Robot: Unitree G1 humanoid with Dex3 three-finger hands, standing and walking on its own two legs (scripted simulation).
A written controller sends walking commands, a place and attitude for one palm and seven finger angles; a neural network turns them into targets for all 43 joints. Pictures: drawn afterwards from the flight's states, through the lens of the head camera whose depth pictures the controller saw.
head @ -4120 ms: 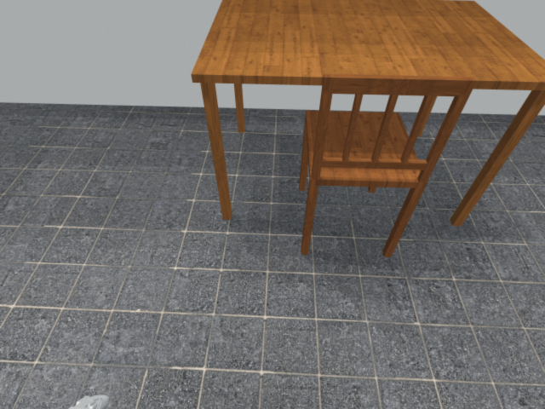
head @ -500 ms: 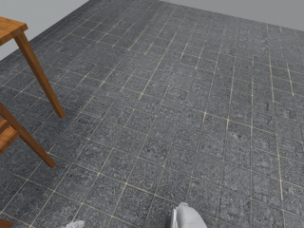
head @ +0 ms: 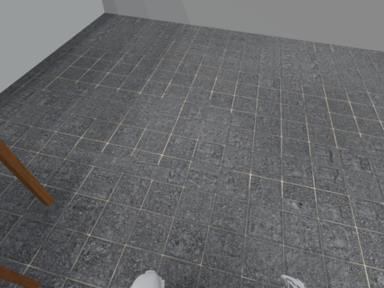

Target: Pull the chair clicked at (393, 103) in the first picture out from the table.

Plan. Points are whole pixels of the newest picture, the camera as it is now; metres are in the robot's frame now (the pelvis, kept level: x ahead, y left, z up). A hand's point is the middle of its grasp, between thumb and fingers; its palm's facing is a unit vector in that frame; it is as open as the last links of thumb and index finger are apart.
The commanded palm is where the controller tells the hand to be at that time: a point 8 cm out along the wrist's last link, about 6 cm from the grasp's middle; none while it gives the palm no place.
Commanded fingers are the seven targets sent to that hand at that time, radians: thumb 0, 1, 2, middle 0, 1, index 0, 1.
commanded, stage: turn to face it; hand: left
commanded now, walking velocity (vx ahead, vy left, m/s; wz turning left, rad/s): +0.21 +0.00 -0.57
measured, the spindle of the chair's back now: out of the picture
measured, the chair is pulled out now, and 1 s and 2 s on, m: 0.00 0.00 0.00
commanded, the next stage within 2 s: none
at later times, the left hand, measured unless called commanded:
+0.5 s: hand (111, 251) +0.23 +0.23 -0.16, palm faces +0.09 -0.98 -0.16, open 7.4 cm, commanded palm none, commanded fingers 0.00 0.90 0.90 -0.20 -0.30 -0.20 -0.30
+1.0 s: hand out of the picture +0.11 +0.22 -0.16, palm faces +0.42 -0.87 -0.28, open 7.4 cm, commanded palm none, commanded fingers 0.00 0.90 0.90 -0.20 -0.30 -0.20 -0.30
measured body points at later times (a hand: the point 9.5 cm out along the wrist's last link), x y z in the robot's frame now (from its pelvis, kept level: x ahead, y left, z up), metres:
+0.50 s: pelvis +0.13 +0.05 +0.01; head +0.15 +0.07 +0.46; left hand +0.22 +0.28 -0.15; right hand +0.11 -0.19 -0.14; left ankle +0.13 +0.12 -0.74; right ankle +0.14 -0.11 -0.68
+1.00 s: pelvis +0.14 +0.01 +0.00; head +0.18 +0.01 +0.45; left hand +0.09 +0.27 -0.13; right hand +0.35 -0.20 -0.14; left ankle +0.09 +0.16 -0.68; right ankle +0.16 -0.09 -0.74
